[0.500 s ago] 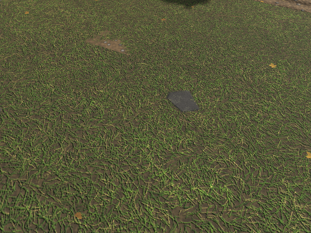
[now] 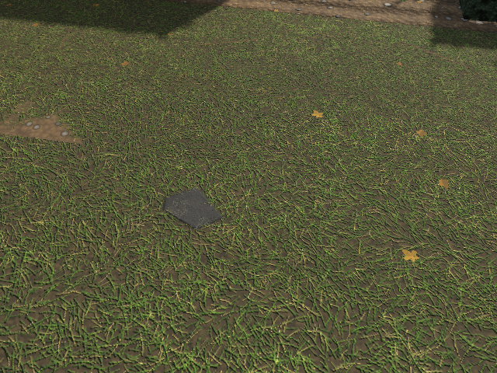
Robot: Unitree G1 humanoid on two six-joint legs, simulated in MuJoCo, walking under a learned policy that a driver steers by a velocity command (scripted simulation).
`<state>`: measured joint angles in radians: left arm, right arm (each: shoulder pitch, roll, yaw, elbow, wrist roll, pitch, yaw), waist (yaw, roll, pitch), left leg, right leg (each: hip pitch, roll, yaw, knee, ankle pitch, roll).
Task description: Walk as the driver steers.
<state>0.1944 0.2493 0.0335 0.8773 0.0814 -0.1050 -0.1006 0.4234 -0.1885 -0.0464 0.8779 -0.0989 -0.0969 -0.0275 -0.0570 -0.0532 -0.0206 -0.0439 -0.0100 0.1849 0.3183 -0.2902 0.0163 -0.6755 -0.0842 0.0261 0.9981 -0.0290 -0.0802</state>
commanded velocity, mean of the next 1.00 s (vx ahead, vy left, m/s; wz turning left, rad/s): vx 0.50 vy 0.00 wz -0.39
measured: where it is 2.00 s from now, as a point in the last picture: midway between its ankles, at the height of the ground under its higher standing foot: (335, 240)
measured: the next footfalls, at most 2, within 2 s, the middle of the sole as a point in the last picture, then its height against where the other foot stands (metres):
right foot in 0.30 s outside the picture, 0.18 m lower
left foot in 0.68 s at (260, 350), level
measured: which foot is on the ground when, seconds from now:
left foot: down 0.00-0.32, up 0.34-0.66, down 0.68-1.00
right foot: up 0.00-0.28, down 0.30-0.72, up 0.74-1.00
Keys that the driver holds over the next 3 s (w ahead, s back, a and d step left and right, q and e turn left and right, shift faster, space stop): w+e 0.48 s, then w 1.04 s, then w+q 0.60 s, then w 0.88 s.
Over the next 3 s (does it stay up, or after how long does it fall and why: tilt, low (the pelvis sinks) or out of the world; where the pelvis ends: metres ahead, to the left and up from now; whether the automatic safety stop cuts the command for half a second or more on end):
stays up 1.73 -0.45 -0.53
